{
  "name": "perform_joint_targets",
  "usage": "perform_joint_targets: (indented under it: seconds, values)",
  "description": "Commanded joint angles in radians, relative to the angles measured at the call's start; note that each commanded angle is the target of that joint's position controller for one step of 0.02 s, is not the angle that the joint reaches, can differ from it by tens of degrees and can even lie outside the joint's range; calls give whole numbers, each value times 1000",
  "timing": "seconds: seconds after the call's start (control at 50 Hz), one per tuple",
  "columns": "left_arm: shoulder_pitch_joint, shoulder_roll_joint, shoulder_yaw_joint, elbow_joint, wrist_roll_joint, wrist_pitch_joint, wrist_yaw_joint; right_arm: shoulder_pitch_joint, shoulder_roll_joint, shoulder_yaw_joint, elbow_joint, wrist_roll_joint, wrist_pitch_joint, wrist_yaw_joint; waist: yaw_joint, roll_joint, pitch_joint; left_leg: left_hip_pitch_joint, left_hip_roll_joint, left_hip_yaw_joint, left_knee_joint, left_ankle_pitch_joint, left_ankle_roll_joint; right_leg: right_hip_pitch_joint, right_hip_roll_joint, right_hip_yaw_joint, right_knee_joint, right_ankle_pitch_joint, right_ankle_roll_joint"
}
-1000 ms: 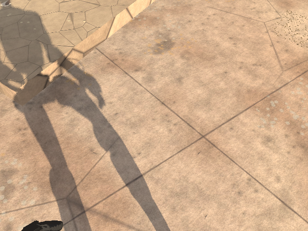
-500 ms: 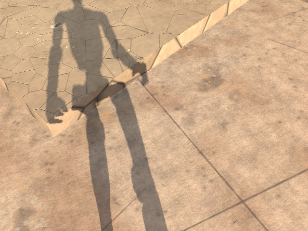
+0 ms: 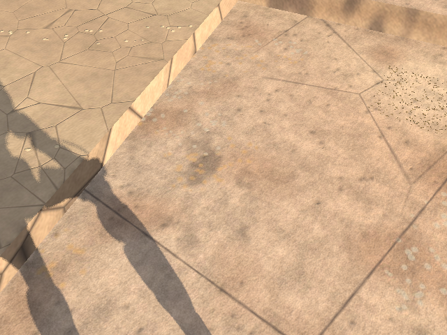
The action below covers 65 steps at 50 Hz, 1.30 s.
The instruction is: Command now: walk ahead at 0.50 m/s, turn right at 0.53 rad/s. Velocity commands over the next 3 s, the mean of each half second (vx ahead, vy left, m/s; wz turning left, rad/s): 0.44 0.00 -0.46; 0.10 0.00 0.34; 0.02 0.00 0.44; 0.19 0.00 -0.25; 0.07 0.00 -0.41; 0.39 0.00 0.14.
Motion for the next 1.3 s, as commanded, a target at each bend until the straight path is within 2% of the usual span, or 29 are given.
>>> perform_joint_targets:
  seconds: [0.02,0.12,0.16,0.18,0.2,0.22,0.24,0.26,0.28,0.32,0.4,0.46,0.58,0.64,0.66,0.68,0.7,0.72,0.76,0.84,0.98,1.04,1.06,1.08,1.1,1.12,1.16,1.24,1.3]
  values:
    - [-71,5,-9,-81,3,-10,-22,-72,-163,-37,-70,9,-11,-10,9,88,50,-41,270,-60,-129,245,151,47,-7,-29,-142,102,-13]
    - [-145,39,1,-143,3,-5,-43,-35,-212,-56,-41,37,21,-11,5,106,67,115,315,-8,-22,427,112,69,36,-98,-257,-64,-77]
    - [-25,85,29,-127,4,0,-41,-53,-238,-62,-43,47,37,-15,87,129,-21,125,293,37,198,770,83,264,121,-167,-286,-140,-123]
    - [143,140,62,-81,0,2,-32,-55,-219,-53,-46,47,42,-17,172,105,-108,44,248,71,418,799,49,507,179,-180,-343,-83,-159]
    - [293,244,99,-50,-4,11,-10,-31,-162,-30,-68,14,35,-19,218,-38,-203,-224,200,79,754,439,-6,813,32,70,-360,-39,-227]
    - [236,342,101,-72,-8,-3,-11,46,-31,14,-130,-13,3,-6,86,-258,-309,-638,-11,-84,1067,-386,-62,1085,-190,658,-506,-240,-424]
    - [269,244,75,-94,-3,-17,-19,-84,-130,-1,-138,34,-32,5,181,-108,-359,-750,7,-259,1143,-363,-41,1101,-219,753,-627,-326,-412]
    - [237,192,59,-82,4,-30,-21,-157,-160,-9,-160,62,-47,10,178,-72,-216,-819,47,-248,1115,-267,-14,1007,-194,611,-628,-250,-365]
    - [177,160,48,-89,1,-35,-19,-158,-146,-4,-152,43,-54,3,134,3,-151,-769,91,-252,1031,-182,-3,864,-151,496,-617,-160,-330]
    - [67,106,28,-124,19,-32,-9,-130,-158,-16,-136,10,-39,-3,56,-6,-85,-617,135,-261,907,-100,-13,632,-87,351,-646,11,-300]
    - [41,115,26,-113,29,-40,14,-102,-105,-3,-117,-2,2,-3,20,6,-61,-534,113,-204,738,5,-68,501,-50,145,-649,506,-285]
    - [63,101,17,-79,25,-35,27,-173,-60,20,-118,5,1,9,60,-27,-61,-455,89,-174,497,247,-61,487,10,15,-644,527,-219]
    - [74,107,14,-18,35,-29,26,-234,-106,8,-141,16,-3,41,94,-32,-42,-441,52,-194,322,278,4,632,-73,19,-579,440,-193]
    - [28,120,21,-19,15,-6,45,-125,-155,-19,-133,3,-1,51,28,-24,-68,-345,-3,-155,223,232,51,672,-49,-5,-364,540,-145]
    - [54,116,20,-30,25,-3,54,-65,-215,-39,-131,0,-2,45,16,54,-129,-204,51,-244,214,567,93,616,25,-52,-182,436,-88]
    - [122,83,9,-59,48,-10,54,-30,-282,-50,-150,-11,3,36,50,223,-228,50,240,-522,236,906,243,366,169,-100,153,6,-7]
    - [139,52,-7,-62,52,-9,43,4,-227,-32,-151,-14,17,30,36,334,-340,206,367,-783,161,923,385,163,263,-7,365,-598,32]
    - [139,97,1,-54,24,-3,31,-38,-194,-23,-173,2,27,27,33,220,-346,165,348,-763,138,648,361,120,195,88,450,-572,26]
    - [35,98,5,-68,17,24,35,-132,-152,-12,-202,21,56,16,43,73,-166,-66,263,-626,76,272,271,76,131,59,377,-466,25]
    - [33,54,1,-75,29,42,53,-173,-177,-25,-230,3,93,-7,72,175,-108,-273,141,-533,13,86,214,232,138,11,61,-363,46]
    - [9,64,7,-76,21,16,45,-165,-194,-42,-255,19,121,-25,39,202,-146,-236,133,-624,46,-43,189,319,154,35,-207,-269,51]
    - [63,65,17,-59,16,-1,33,-181,-185,-41,-265,31,138,-28,75,206,-125,-269,91,-634,96,-69,143,449,159,7,-449,-162,12]
    - [91,107,31,-56,25,-3,35,-162,-160,-34,-267,32,140,-29,77,163,-126,-338,48,-599,161,-136,101,540,67,70,-522,-147,-24]
    - [90,199,52,-64,53,3,41,-166,-116,-24,-289,30,136,-27,56,-59,-93,-509,-66,-436,362,-263,41,591,-141,292,-601,-151,-129]
    - [57,210,56,-73,84,4,39,-170,-147,-35,-309,26,119,-22,47,-265,-69,-586,-128,-301,623,-378,-5,524,-286,483,-656,-4,-257]
    - [0,150,38,-105,78,-1,46,-133,-205,-55,-280,18,115,-17,33,-171,-73,-577,-77,-334,796,-334,-32,512,-279,429,-634,60,-268]
    - [-72,95,24,-123,42,1,56,-76,-189,-61,-226,25,134,-22,9,-71,-61,-585,-65,-304,922,-227,-66,532,-162,234,-582,99,-181]
    - [-12,100,22,-110,39,19,67,-161,-117,-33,-268,40,148,-15,71,-106,-39,-629,-26,-228,875,-143,-113,610,-123,87,-574,208,-196]
    - [28,136,35,-94,35,31,64,-210,-82,-13,-299,30,142,-5,104,-135,-80,-522,-1,-206,684,-192,-114,649,-145,71,-551,247,-217]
